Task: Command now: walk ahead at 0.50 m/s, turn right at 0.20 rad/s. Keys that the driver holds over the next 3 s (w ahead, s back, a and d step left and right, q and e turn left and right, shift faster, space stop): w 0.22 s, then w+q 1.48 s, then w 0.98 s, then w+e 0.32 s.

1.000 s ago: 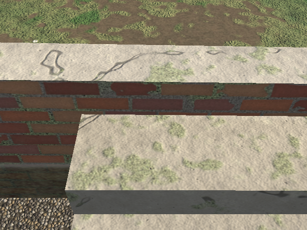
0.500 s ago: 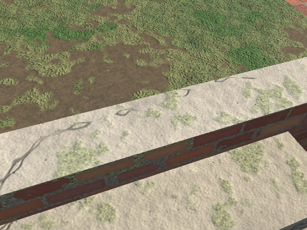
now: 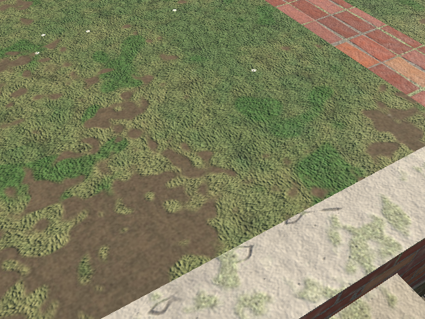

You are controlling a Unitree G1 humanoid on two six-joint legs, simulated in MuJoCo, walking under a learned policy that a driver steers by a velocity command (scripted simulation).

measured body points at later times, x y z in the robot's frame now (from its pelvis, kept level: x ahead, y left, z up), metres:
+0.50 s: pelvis +0.29 -0.04 +0.08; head +0.29 -0.06 +0.53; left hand +0.29 +0.21 -0.06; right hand +0.48 -0.26 -0.02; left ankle +0.25 +0.07 -0.28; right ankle +0.27 -0.14 -0.66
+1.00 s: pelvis +0.56 +0.04 +0.24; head +0.57 +0.05 +0.69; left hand +0.71 +0.30 +0.18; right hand +0.68 -0.21 +0.12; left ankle +0.49 +0.06 -0.49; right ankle +0.73 -0.07 -0.37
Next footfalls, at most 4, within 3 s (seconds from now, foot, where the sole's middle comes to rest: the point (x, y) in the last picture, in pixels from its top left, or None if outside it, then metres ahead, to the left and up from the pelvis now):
0.32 right None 0.31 -0.15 -0.70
0.72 left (206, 286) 0.53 0.07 -0.52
1.20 right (212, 179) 0.90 0.06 -0.52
1.74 left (108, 159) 0.99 0.42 -0.52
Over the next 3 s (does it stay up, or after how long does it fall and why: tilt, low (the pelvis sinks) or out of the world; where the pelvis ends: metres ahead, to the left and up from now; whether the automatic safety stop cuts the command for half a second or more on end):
stays up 1.37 0.78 0.26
